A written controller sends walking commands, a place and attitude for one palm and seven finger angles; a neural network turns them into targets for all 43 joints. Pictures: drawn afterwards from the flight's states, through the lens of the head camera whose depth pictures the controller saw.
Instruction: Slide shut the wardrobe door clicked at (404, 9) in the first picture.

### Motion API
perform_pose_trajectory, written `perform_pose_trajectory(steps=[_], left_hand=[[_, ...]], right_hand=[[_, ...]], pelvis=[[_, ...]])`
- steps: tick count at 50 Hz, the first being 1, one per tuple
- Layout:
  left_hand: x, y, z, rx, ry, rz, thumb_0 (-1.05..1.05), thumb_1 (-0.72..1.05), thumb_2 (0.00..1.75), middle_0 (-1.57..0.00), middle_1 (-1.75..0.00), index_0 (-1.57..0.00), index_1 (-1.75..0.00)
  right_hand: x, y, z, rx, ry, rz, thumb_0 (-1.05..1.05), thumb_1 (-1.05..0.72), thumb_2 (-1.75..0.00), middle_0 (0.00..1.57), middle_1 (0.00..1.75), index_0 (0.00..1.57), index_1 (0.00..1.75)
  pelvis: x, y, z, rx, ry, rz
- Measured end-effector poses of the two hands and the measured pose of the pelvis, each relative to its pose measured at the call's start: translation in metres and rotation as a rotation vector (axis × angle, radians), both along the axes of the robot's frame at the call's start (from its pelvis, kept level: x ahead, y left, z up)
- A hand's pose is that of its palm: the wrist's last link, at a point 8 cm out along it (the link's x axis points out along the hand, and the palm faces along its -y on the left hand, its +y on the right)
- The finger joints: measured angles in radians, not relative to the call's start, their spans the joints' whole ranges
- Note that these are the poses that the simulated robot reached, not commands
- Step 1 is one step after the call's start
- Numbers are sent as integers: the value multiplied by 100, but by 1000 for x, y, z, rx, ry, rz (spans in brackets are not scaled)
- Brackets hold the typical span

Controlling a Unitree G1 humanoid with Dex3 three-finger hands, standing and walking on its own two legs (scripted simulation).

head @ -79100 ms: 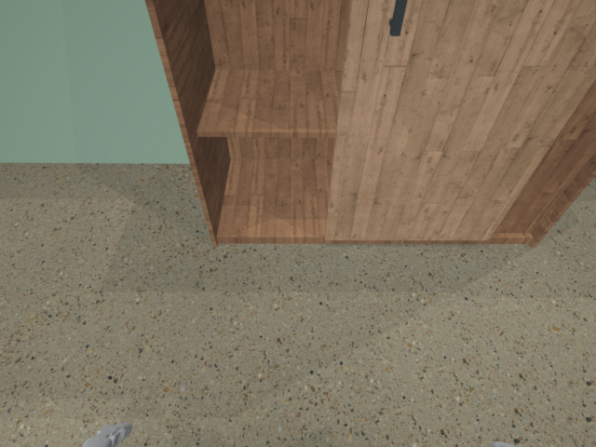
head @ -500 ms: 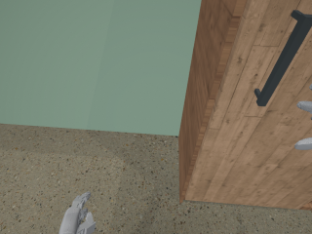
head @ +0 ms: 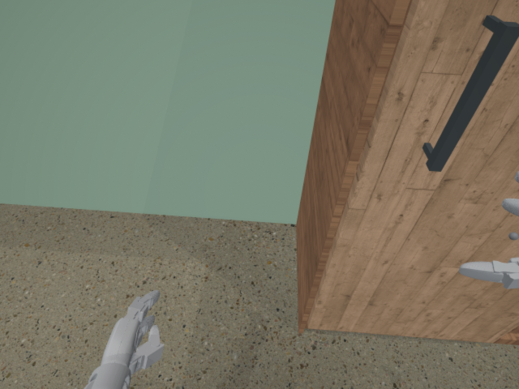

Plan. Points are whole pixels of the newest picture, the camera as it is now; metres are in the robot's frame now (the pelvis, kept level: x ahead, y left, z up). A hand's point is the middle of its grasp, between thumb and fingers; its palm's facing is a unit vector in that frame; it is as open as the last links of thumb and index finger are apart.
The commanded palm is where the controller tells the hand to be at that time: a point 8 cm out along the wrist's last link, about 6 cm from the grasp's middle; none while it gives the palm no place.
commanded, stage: draw the hand back to the body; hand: right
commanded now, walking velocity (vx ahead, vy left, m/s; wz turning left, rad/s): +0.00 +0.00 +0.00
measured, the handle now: (460, 101) +0.47 -0.31 +0.25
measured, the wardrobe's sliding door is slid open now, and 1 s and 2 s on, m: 0.01 0.01 0.01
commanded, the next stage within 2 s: step back with the hand held close in 0.94 s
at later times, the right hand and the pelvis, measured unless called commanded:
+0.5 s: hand (459, 239) +0.27 -0.25 +0.16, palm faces +0.39 +0.84 -0.38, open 9.4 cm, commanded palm +0.21 -0.29 +0.18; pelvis +0.05 +0.00 +0.01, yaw +3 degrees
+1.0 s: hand (446, 246) +0.26 -0.24 +0.16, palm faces +0.40 +0.83 -0.39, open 7.4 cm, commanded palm +0.21 -0.27 +0.18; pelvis +0.05 +0.02 +0.01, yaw +2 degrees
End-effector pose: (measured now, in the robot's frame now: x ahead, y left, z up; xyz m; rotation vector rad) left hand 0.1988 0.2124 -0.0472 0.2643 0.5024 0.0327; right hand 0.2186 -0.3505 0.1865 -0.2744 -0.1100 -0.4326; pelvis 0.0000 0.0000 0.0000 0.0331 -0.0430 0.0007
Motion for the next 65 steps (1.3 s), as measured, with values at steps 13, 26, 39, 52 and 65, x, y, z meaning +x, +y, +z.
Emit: perform_pose_trajectory(steps=[13, 26, 39, 52, 65], left_hand=[[-30, 13, -36, -22, 214, 97, 1, 90, 90, -21, -30, -20, -30], [7, 28, -19, -28, 149, 136, 1, 90, 90, -20, -30, -20, -30], [32, 23, -18, -30, 154, 85, 1, 90, 90, -20, -30, -20, -30], [18, 31, -27, -41, 200, 105, 1, 90, 90, -21, -30, -20, -30], [-4, 48, -19, 18, 247, 214, 1, 90, 90, -20, -30, -20, -30]], right_hand=[[-6, 26, -3, -120, -52, -82, -1, -4, -48, 24, 80, 23, 80], [7, 61, -9, -160, 11, 48, 0, -51, -71, 23, 53, 22, 53], [-1, 68, -13, -146, 45, 4, 1, -84, -87, 22, 33, 21, 33], [1, 78, -16, -144, 63, 15, 1, -89, -89, 21, 30, 21, 31], [0, 71, -14, -235, 46, 91, 1, -89, -90, 21, 30, 21, 31]], pelvis=[[25, -2, 6, -20, -3, 31], [48, 4, 8, -33, 3, 53], [53, 13, 8, -37, 7, 34], [52, 21, 8, -41, 1, 36], [37, 8, 5, -18, 63, 57]])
